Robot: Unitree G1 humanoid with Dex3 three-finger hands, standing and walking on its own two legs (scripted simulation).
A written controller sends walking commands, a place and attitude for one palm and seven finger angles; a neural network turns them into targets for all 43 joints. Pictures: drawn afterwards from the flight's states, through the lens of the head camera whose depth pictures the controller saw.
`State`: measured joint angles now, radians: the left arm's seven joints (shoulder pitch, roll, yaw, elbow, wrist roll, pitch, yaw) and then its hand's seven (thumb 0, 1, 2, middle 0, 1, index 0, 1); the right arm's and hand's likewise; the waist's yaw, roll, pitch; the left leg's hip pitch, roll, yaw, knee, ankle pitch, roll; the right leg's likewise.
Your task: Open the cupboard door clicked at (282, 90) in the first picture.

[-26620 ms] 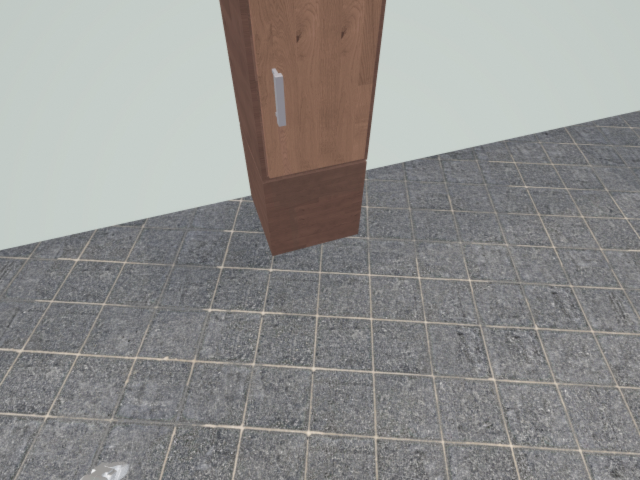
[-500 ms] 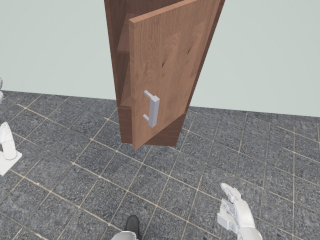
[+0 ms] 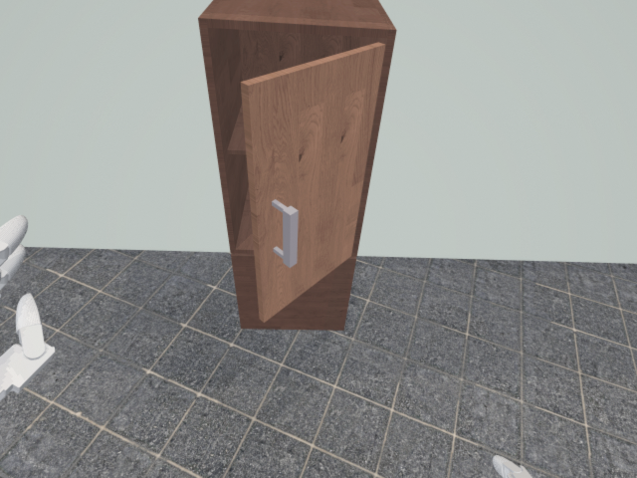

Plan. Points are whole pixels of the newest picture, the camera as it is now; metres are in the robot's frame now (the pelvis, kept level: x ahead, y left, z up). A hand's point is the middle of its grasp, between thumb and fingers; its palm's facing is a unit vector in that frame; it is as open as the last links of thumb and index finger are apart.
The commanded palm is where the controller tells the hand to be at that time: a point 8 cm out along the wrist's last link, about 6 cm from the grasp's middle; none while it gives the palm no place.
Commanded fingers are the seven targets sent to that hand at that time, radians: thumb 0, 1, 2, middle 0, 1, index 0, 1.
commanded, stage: stop stepping back and stand still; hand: left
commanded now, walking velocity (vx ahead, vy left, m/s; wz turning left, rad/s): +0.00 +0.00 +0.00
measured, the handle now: (283, 233) +0.59 +0.10 -0.04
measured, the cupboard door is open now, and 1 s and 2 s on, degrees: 46 46 46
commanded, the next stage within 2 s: let the arm hang, fingers relaxed in 0.42 s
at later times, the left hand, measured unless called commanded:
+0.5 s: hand (49, 361) +0.18 +0.26 +0.16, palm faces +0.44 -0.79 -0.42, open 7.4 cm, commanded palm none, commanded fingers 0.00 0.90 0.90 -0.20 -0.30 -0.20 -0.30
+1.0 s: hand out of the picture -0.09 +0.17 -0.17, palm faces +0.04 -0.99 -0.14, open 7.4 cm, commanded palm none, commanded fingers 0.00 0.90 0.90 -0.20 -0.30 -0.20 -0.30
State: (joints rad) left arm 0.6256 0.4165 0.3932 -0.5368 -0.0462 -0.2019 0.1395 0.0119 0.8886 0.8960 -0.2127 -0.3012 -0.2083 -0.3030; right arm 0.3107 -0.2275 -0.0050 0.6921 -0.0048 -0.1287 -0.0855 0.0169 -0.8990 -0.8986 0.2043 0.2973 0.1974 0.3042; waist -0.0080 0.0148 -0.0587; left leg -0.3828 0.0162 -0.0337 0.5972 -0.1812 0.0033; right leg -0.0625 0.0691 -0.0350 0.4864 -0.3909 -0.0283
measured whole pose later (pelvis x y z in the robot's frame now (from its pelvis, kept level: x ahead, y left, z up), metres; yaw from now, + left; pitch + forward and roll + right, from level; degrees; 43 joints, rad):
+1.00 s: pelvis -0.03 -0.01 +0.01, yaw +2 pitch -2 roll -1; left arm 0.33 0.19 -0.01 1.15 0.01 0.03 -0.01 0.01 0.91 0.90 -0.20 -0.30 -0.20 -0.30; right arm 0.23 -0.25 0.00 1.11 -0.02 0.03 -0.03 0.01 -0.90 -0.90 0.20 0.30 0.20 0.30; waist 0.01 -0.02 0.10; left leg -0.31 -0.02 -0.05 0.44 -0.09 0.02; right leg -0.07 0.04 -0.06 0.41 -0.31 -0.03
